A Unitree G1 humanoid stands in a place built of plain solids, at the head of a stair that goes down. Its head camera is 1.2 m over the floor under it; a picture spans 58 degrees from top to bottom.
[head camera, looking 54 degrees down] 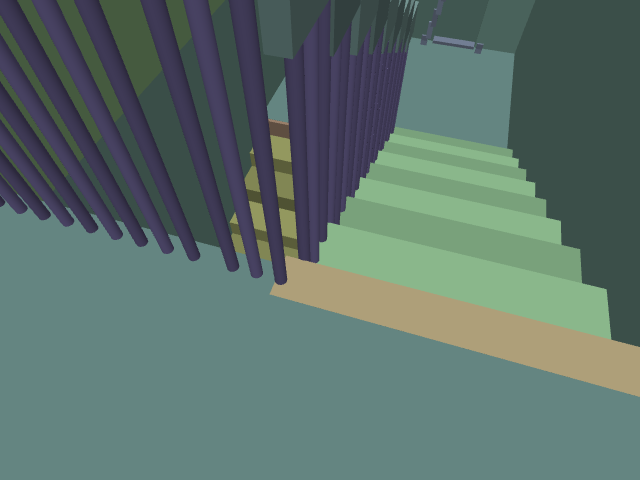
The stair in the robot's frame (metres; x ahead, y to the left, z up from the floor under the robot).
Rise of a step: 0.17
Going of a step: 0.31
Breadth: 1.11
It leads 17 degrees to the right of straight ahead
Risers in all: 9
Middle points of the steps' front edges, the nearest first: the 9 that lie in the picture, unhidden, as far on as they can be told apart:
0.65 -0.42 0.00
0.94 -0.51 -0.17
1.24 -0.60 -0.34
1.53 -0.69 -0.51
1.82 -0.78 -0.69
2.12 -0.87 -0.86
2.41 -0.96 -1.03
2.71 -1.05 -1.20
3.00 -1.14 -1.37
